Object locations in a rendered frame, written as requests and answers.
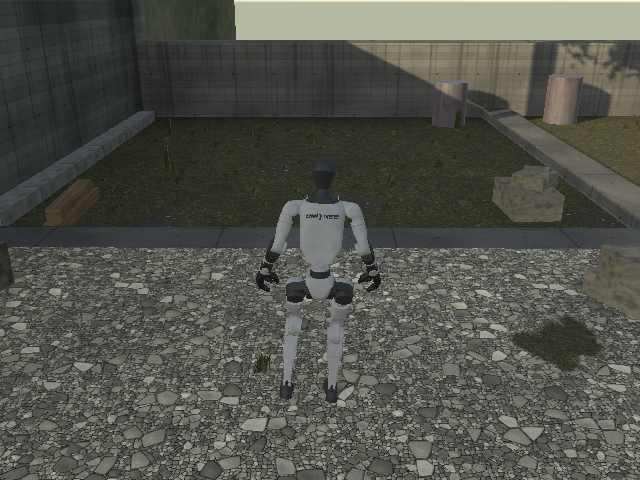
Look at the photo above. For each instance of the robot right upper arm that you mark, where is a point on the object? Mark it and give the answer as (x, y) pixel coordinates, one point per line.
(353, 211)

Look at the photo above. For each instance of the robot right hand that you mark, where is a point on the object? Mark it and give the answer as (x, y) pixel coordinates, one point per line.
(366, 277)

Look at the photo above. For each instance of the robot left upper arm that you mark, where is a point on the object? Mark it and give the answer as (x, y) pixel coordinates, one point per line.
(290, 209)

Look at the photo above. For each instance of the robot right forearm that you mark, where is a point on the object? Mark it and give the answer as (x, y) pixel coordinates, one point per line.
(370, 262)

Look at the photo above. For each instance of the robot left hand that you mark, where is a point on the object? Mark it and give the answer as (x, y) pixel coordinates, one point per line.
(260, 280)

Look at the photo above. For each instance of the robot left forearm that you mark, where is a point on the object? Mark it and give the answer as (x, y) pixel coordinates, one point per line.
(269, 260)

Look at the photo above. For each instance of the left robot thigh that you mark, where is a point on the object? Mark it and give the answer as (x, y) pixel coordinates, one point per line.
(295, 291)

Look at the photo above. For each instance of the robot right shin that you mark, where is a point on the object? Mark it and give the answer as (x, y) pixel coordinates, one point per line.
(334, 356)

